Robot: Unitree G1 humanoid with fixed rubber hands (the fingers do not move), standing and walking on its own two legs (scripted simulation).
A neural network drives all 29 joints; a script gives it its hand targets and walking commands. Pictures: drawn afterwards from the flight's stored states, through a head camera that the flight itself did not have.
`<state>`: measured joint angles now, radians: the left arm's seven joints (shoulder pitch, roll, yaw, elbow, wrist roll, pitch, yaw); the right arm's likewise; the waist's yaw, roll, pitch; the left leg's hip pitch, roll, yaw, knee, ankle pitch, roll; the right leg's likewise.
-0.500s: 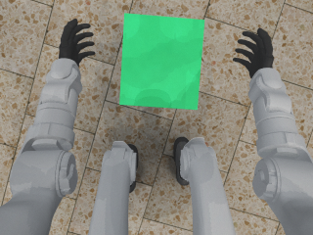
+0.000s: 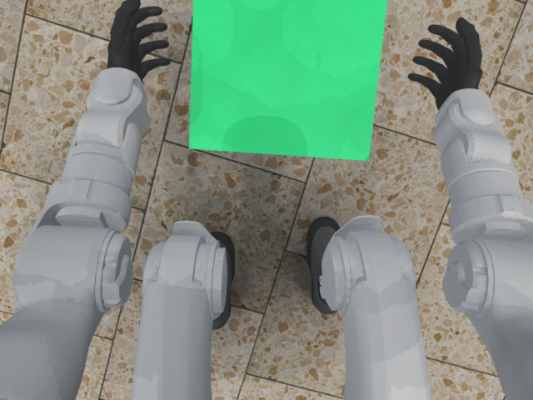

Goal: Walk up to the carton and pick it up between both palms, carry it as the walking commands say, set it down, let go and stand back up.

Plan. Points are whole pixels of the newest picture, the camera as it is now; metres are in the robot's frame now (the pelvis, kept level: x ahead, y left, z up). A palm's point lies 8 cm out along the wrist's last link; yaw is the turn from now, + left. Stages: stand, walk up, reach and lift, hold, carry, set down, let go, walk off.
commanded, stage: reach and lift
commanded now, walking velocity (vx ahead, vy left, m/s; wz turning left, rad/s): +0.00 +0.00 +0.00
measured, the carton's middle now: (281, 71) +0.53 -0.03 -0.29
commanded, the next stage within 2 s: none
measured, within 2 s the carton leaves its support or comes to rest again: leaves its support in 1.96 s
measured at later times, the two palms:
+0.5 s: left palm (138, 79) +0.51 +0.18 -0.23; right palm (431, 90) +0.48 -0.24 -0.23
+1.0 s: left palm (161, 75) +0.51 +0.14 -0.23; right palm (409, 80) +0.50 -0.21 -0.22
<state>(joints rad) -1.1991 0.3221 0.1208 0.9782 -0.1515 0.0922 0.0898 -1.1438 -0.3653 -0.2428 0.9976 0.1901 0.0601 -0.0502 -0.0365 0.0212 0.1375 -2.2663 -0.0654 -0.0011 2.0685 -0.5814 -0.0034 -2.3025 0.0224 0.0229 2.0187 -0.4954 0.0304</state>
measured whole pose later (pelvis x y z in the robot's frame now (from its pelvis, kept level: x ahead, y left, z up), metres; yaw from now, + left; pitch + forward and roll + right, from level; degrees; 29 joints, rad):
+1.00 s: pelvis +0.00 +0.00 -0.03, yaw +0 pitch +39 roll +0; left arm -1.34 0.32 -0.01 1.12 -0.24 0.00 0.14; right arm -1.32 -0.36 -0.02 1.14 0.32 -0.02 -0.10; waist -0.03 0.00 0.32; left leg -2.27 -0.05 0.00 2.20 -0.61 -0.01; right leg -2.31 0.02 0.00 2.14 -0.51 0.01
